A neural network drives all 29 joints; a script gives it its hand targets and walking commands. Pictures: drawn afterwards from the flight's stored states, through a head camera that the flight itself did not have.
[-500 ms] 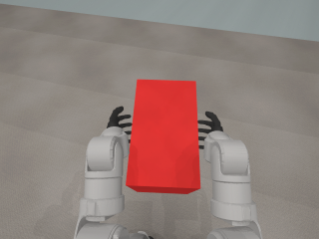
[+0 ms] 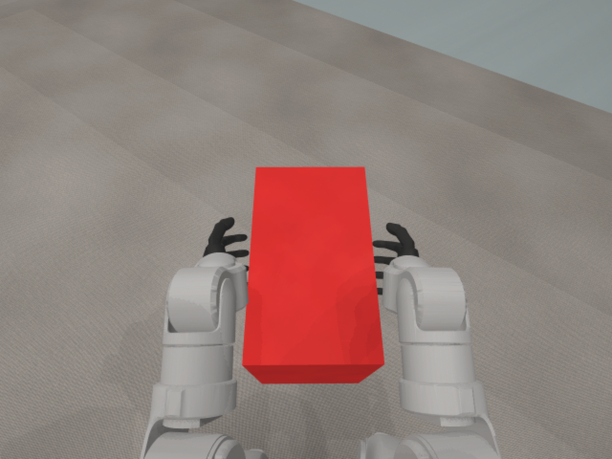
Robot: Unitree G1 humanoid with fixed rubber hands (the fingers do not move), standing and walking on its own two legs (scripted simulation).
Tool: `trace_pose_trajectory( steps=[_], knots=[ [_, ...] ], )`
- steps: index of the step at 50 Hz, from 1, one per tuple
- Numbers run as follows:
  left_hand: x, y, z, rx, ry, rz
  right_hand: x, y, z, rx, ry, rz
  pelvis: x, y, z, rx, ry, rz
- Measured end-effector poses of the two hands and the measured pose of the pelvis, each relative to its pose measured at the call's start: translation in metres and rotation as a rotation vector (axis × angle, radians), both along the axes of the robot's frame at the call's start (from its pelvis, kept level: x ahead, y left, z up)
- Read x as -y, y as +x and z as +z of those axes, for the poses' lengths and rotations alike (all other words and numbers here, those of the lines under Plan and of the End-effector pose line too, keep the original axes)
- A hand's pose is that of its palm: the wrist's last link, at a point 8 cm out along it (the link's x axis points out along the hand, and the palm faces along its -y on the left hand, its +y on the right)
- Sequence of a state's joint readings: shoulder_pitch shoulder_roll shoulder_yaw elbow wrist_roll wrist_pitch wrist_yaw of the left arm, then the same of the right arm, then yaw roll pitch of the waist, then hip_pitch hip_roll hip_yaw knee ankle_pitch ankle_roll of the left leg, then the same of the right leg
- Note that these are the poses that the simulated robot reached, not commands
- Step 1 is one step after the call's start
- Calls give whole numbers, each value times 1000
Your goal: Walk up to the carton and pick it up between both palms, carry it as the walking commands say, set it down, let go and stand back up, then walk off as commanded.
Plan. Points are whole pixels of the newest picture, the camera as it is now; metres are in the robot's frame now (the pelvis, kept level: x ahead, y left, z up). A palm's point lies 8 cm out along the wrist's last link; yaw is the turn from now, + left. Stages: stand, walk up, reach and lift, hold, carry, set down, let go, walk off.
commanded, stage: carry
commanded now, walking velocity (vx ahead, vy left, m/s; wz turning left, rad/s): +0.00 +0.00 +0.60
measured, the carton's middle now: (310, 281) +0.36 +0.02 -0.02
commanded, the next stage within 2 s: none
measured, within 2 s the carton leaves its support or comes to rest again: neither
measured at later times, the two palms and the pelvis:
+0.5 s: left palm (154, 340) +0.21 +0.18 +0.10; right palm (373, 308) +0.26 -0.05 +0.10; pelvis -0.07 -0.01 +0.00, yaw +18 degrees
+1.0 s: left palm out of the picture +0.06 +0.23 +0.10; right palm (296, 382) +0.18 +0.03 +0.09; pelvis -0.14 -0.03 +0.00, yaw +35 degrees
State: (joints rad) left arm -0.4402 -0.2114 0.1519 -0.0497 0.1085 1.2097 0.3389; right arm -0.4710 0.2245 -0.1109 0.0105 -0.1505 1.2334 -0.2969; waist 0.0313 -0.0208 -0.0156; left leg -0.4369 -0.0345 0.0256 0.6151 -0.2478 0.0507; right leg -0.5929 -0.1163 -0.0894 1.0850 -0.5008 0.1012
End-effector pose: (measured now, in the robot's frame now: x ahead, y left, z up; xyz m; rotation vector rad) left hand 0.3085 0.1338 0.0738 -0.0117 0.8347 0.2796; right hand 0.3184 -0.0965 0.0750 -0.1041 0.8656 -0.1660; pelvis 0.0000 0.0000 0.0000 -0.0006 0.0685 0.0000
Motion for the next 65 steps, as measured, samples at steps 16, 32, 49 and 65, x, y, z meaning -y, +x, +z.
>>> trace_pose_trajectory(
  steps=[16,32,49,65],
  knots=[
    [4,-57,23,65,27,-1,6,-44,12,68,41,48,20,-44,3,5,21,180],
    [-107,-164,-2,23,-3,335,-125,-84,7,38,-23,341,-5,-97,-5,7,27,403],
    [-99,-242,21,56,55,457,-129,-134,10,66,53,494,30,-140,-1,-9,4,588],
    [-143,-371,7,54,15,710,-211,-219,18,83,5,702,31,-199,-8,-1,52,829]
  ],
)
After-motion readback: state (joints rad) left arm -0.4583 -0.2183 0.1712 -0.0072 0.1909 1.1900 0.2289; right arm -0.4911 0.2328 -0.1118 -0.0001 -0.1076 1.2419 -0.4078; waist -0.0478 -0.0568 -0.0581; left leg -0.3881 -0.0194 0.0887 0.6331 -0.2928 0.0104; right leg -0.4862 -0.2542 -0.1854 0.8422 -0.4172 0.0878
